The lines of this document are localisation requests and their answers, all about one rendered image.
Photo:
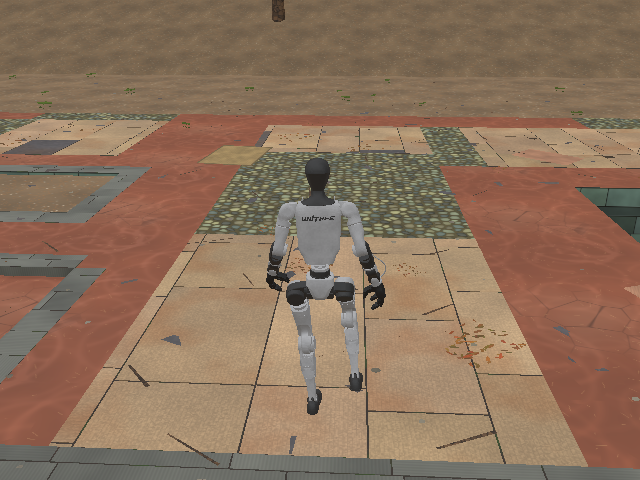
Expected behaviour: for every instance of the robot right thigh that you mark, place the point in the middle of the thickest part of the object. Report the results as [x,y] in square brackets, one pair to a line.
[344,290]

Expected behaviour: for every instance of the robot right upper arm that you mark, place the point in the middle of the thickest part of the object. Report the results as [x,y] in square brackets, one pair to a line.
[350,211]

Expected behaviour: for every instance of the robot left hand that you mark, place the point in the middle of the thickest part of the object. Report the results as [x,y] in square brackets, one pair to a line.
[280,276]

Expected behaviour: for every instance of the robot right forearm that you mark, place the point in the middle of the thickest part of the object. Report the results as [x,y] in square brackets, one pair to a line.
[370,267]

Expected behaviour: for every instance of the robot left forearm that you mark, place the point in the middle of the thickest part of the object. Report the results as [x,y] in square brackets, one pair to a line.
[274,262]

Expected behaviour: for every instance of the humanoid robot head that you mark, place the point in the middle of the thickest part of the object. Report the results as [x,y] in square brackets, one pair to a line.
[317,171]

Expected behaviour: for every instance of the robot right hand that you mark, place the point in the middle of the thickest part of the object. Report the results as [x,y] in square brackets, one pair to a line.
[379,293]

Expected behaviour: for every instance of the robot left upper arm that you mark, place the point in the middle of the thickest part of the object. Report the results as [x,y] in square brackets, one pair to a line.
[286,212]

